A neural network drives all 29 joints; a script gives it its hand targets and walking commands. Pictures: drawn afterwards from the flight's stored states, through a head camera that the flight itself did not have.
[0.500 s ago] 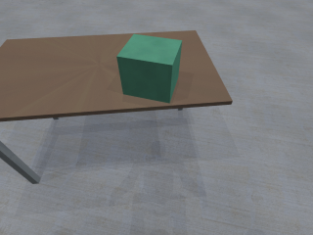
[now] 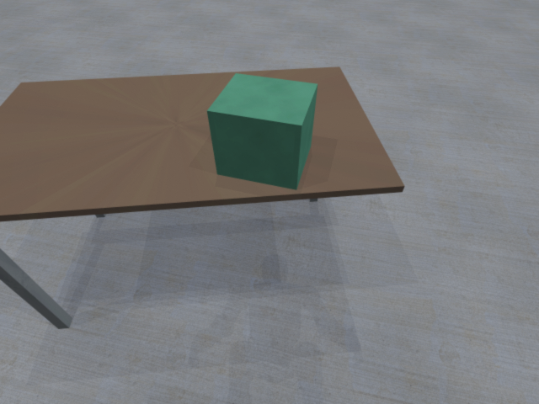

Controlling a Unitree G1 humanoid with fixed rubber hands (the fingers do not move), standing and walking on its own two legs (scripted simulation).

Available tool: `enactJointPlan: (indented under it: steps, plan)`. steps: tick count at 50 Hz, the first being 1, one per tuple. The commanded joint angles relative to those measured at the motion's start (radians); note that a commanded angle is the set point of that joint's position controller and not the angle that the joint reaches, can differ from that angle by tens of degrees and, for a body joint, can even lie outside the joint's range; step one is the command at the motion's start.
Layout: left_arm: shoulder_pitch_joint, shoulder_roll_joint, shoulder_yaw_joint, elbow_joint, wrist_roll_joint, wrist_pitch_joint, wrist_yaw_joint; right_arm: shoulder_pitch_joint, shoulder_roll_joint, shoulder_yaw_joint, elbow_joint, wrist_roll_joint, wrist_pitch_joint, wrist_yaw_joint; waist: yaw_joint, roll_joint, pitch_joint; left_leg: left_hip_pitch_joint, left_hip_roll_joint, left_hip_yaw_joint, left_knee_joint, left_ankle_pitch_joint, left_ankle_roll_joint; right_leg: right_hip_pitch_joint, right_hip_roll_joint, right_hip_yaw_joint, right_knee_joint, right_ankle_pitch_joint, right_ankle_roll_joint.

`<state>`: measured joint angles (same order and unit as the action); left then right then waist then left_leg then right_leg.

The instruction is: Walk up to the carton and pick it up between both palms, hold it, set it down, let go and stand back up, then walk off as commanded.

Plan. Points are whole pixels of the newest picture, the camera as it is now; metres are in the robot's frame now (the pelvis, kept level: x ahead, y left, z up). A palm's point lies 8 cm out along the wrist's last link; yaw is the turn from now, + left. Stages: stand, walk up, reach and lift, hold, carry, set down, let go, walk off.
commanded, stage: stand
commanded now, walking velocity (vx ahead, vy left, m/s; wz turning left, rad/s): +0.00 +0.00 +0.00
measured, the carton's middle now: (265, 130) +0.75 +0.03 +0.00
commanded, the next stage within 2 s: none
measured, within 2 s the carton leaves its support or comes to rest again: neither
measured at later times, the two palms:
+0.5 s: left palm out of the picture +0.03 +0.29 -0.12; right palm out of the picture +0.04 -0.29 -0.12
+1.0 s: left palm out of the picture +0.06 +0.29 -0.12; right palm out of the picture +0.05 -0.28 -0.13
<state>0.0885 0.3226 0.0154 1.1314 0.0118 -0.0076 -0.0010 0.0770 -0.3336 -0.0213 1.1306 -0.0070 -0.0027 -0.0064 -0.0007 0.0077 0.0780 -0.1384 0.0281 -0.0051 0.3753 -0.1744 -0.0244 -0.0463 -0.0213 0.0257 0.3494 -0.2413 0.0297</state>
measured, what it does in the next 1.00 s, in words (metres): stands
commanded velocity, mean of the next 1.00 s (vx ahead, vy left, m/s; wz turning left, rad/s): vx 0.00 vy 0.00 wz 0.00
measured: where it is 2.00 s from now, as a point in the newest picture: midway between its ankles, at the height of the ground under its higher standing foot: outside the picture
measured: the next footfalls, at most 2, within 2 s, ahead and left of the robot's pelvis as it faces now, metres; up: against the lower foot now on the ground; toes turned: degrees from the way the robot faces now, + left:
none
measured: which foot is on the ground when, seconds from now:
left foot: down 0.00-1.00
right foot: down 0.00-1.00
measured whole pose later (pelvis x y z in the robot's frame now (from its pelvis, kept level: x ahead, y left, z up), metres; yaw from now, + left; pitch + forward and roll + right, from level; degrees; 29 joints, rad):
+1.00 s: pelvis -0.01 +0.00 +0.00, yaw +0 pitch -3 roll +0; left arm 0.11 0.32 0.00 1.11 0.02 -0.01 0.00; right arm 0.11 -0.32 -0.03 1.13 -0.01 -0.01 0.01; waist -0.01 0.01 0.07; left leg -0.17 0.03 0.00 0.36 -0.15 -0.03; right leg -0.08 -0.02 0.03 0.35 -0.22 0.03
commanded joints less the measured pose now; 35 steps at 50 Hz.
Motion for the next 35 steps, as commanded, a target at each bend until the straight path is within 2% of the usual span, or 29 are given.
enactJointPlan:
  steps: [1, 2, 3, 4, 5, 6, 7, 8, 10, 11, 12, 13, 14, 15, 16, 19, 20, 21, 22, 23, 24, 26, 27, 29, 30, 31, 32, 33, 35]
  plan:
    - [0.004, 0.204, 0.035, -0.046, 0.006, -0.017, 0.018, -0.023, -0.257, -0.051, -0.057, 0.009, -0.034, -0.009, -0.007, 0.051, -0.089, 0.053, 0.083, -0.055, -0.063, 0.217, 0.022, -0.044, -0.101, 0.051, -0.049, 0.278, -0.048]
    - [-0.024, 0.244, 0.043, -0.061, -0.002, -0.018, 0.022, -0.077, -0.218, -0.033, -0.066, 0.006, -0.026, -0.003, 0.008, 0.008, -0.133, 0.070, 0.107, -0.068, -0.071, 0.206, 0.041, -0.030, -0.106, 0.042, -0.061, 0.233, -0.040]
    - [-0.065, 0.232, 0.049, -0.063, 0.001, -0.014, 0.019, -0.061, -0.222, -0.036, -0.062, -0.002, -0.025, -0.010, -0.009, 0.007, -0.115, 0.058, 0.101, -0.066, -0.053, 0.204, 0.040, -0.061, -0.087, 0.043, -0.055, 0.198, -0.031]
    - [-0.052, 0.252, 0.051, -0.069, 0.006, -0.009, 0.014, -0.057, -0.231, -0.044, -0.060, -0.002, -0.023, -0.004, -0.006, -0.052, -0.069, 0.082, 0.100, -0.062, -0.051, 0.224, 0.033, -0.101, -0.085, 0.021, -0.083, 0.168, -0.029]
    - [-0.009, 0.202, 0.040, -0.070, -0.003, -0.011, 0.006, -0.040, -0.232, -0.041, -0.074, 0.002, -0.026, -0.004, 0.011, -0.052, -0.088, 0.063, 0.100, -0.070, -0.062, 0.217, 0.043, -0.066, -0.089, 0.024, -0.067, 0.175, -0.029]
    - [0.027, 0.207, 0.030, -0.044, -0.010, -0.024, 0.009, -0.034, -0.252, -0.046, -0.053, -0.006, -0.027, -0.003, 0.015, -0.001, -0.116, 0.088, 0.109, -0.055, -0.054, 0.197, 0.044, -0.055, -0.112, 0.066, -0.086, 0.196, -0.043]
    - [0.003, 0.243, 0.039, -0.063, 0.006, -0.032, 0.011, -0.006, -0.243, -0.047, -0.047, -0.001, -0.026, 0.000, 0.003, 0.036, -0.124, 0.085, 0.090, -0.052, -0.055, 0.166, 0.035, -0.052, -0.100, 0.046, -0.072, 0.197, -0.036]
    - [-0.020, 0.235, 0.043, -0.065, 0.008, -0.018, 0.016, -0.039, -0.212, -0.037, -0.059, 0.001, -0.027, 0.001, -0.012, -0.002, -0.099, 0.051, 0.090, -0.063, -0.069, 0.163, 0.043, -0.060, -0.090, 0.043, -0.071, 0.210, -0.030]
    - [-0.060, 0.268, 0.057, -0.082, 0.017, -0.023, 0.011, -0.044, -0.228, -0.040, -0.064, -0.007, -0.029, 0.000, -0.004, -0.017, -0.051, 0.039, 0.087, -0.047, -0.068, 0.098, 0.025, -0.090, -0.093, 0.057, -0.103, 0.134, -0.037]
    - [-0.010, 0.238, 0.039, -0.078, 0.008, -0.019, 0.007, -0.012, -0.213, -0.033, -0.054, -0.009, -0.030, 0.003, -0.015, 0.027, -0.051, 0.023, 0.098, -0.057, -0.069, 0.071, 0.041, -0.099, -0.103, 0.062, -0.096, 0.091, -0.041]
    - [0.003, 0.229, 0.042, -0.078, -0.004, -0.026, 0.006, -0.029, -0.214, -0.041, -0.056, -0.015, -0.026, 0.005, 0.014, -0.009, -0.050, 0.035, 0.091, -0.063, -0.082, 0.074, 0.041, -0.093, -0.096, 0.063, -0.095, 0.105, -0.030]
    - [-0.003, 0.212, 0.036, -0.063, 0.004, -0.021, 0.010, -0.062, -0.231, -0.050, -0.064, -0.008, -0.015, -0.002, 0.011, -0.018, -0.057, 0.032, 0.103, -0.067, -0.084, 0.102, 0.050, -0.093, -0.097, 0.048, -0.096, 0.118, -0.040]
    - [0.008, 0.202, 0.033, -0.073, 0.003, -0.022, 0.010, -0.018, -0.229, -0.046, -0.068, 0.002, -0.029, 0.002, 0.003, 0.052, -0.017, -0.031, 0.075, -0.063, -0.092, -0.024, 0.039, -0.077, -0.096, 0.070, -0.113, 0.092, -0.043]
    - [-0.031, 0.250, 0.053, -0.076, 0.015, -0.020, 0.009, -0.006, -0.221, -0.044, -0.057, 0.002, -0.027, 0.008, -0.018, -0.019, -0.028, -0.017, 0.087, -0.085, -0.130, -0.031, 0.029, -0.092, -0.080, 0.042, -0.101, 0.071, -0.037]
    - [-0.015, 0.223, 0.043, -0.081, 0.002, -0.014, 0.010, -0.039, -0.231, -0.048, -0.072, -0.004, -0.034, 0.008, 0.021, -0.031, -0.018, -0.001, 0.092, -0.066, -0.093, -0.003, 0.042, -0.103, -0.094, 0.061, -0.090, 0.057, -0.034]
    - [0.014, 0.212, 0.032, -0.067, 0.004, -0.012, 0.011, -0.038, -0.254, -0.056, -0.073, -0.004, -0.026, 0.006, -0.012, 0.014, -0.021, 0.020, 0.088, -0.065, -0.106, -0.064, 0.027, -0.149, -0.076, 0.053, -0.103, 0.032, -0.034]
    - [-0.008, 0.192, 0.035, -0.072, 0.009, -0.007, 0.006, -0.070, -0.268, -0.062, -0.087, -0.009, -0.032, 0.000, 0.008, 0.013, -0.031, -0.028, 0.106, -0.107, -0.114, -0.107, 0.042, -0.102, -0.074, 0.042, -0.088, 0.058, -0.036]
    - [0.019, 0.251, 0.048, -0.055, 0.017, -0.018, 0.013, -0.014, -0.249, -0.062, -0.061, -0.011, -0.030, 0.011, -0.001, 0.002, -0.031, 0.003, 0.088, -0.074, -0.112, -0.060, 0.033, -0.111, -0.078, 0.051, -0.083, 0.032, -0.036]
    - [-0.002, 0.225, 0.041, -0.079, 0.009, -0.014, 0.006, -0.071, -0.261, -0.058, -0.068, -0.007, -0.019, -0.001, 0.018, 0.047, -0.014, -0.030, 0.088, -0.070, -0.114, -0.075, 0.025, -0.118, -0.088, 0.052, -0.085, 0.056, -0.040]
    - [0.007, 0.212, 0.031, -0.063, 0.002, -0.013, 0.007, -0.006, -0.248, -0.052, -0.075, 0.000, -0.016, 0.004, -0.010, -0.015, -0.096, 0.042, 0.099, -0.088, -0.115, -0.033, 0.042, -0.115, -0.090, 0.065, -0.066, 0.034, -0.042]
    - [0.022, 0.230, 0.041, -0.071, -0.005, -0.019, 0.003, -0.033, -0.205, -0.050, -0.065, -0.008, -0.019, 0.002, 0.003, -0.056, -0.058, 0.038, 0.106, -0.098, -0.105, -0.025, 0.045, -0.135, -0.071, 0.042, -0.089, 0.039, -0.029]
    - [0.026, 0.245, 0.041, -0.065, 0.015, -0.019, 0.007, -0.037, -0.187, -0.043, -0.079, -0.010, -0.022, 0.003, 0.009, 0.032, -0.061, 0.003, 0.096, -0.086, -0.095, -0.059, 0.043, -0.103, -0.092, 0.068, -0.078, 0.021, -0.048]
    - [0.029, 0.247, 0.042, -0.058, 0.012, -0.015, 0.000, -0.037, -0.204, -0.038, -0.055, -0.002, -0.021, 0.005, 0.015, 0.017, -0.060, -0.042, 0.108, -0.100, -0.120, -0.105, 0.055, -0.070, -0.098, 0.076, -0.079, 0.040, -0.051]
    - [0.008, 0.232, 0.036, -0.081, 0.017, -0.015, -0.001, -0.023, -0.197, -0.043, -0.073, -0.012, -0.024, 0.015, -0.006, 0.053, -0.070, 0.002, 0.086, -0.049, -0.082, -0.029, 0.036, -0.100, -0.097, 0.092, -0.081, 0.058, -0.053]
    - [0.004, 0.223, 0.042, -0.083, 0.009, -0.006, 0.000, 0.023, -0.222, -0.042, -0.060, 0.004, -0.028, 0.007, -0.028, -0.028, -0.034, -0.006, 0.084, -0.076, -0.105, -0.059, 0.027, -0.146, -0.083, 0.075, -0.095, 0.029, -0.052]
    - [-0.009, 0.240, 0.040, -0.075, 0.010, -0.011, 0.003, 0.018, -0.219, -0.042, -0.030, -0.002, -0.022, 0.003, -0.011, -0.038, -0.052, 0.004, 0.087, -0.069, -0.109, -0.016, 0.032, -0.108, -0.088, 0.081, -0.095, 0.017, -0.039]
    - [0.021, 0.226, 0.035, -0.077, 0.009, -0.017, 0.005, -0.002, -0.223, -0.041, -0.041, -0.003, -0.026, 0.006, -0.002, 0.040, -0.052, 0.039, 0.098, -0.061, -0.085, -0.013, 0.034, -0.141, -0.099, 0.077, -0.099, 0.022, -0.043]
    - [0.041, 0.219, 0.036, -0.084, 0.007, -0.021, 0.007, 0.006, -0.247, -0.047, -0.056, -0.009, -0.025, 0.007, -0.011, 0.045, -0.051, 0.025, 0.098, -0.086, -0.085, -0.043, 0.039, -0.144, -0.080, 0.072, -0.088, 0.044, -0.039]
    - [0.014, 0.226, 0.031, -0.069, 0.006, -0.016, 0.010, -0.033, -0.216, -0.048, -0.068, -0.006, -0.027, 0.006, -0.008, -0.039, -0.068, 0.008, 0.103, -0.101, -0.079, 0.006, 0.049, -0.125, -0.082, 0.054, -0.084, 0.060, -0.039]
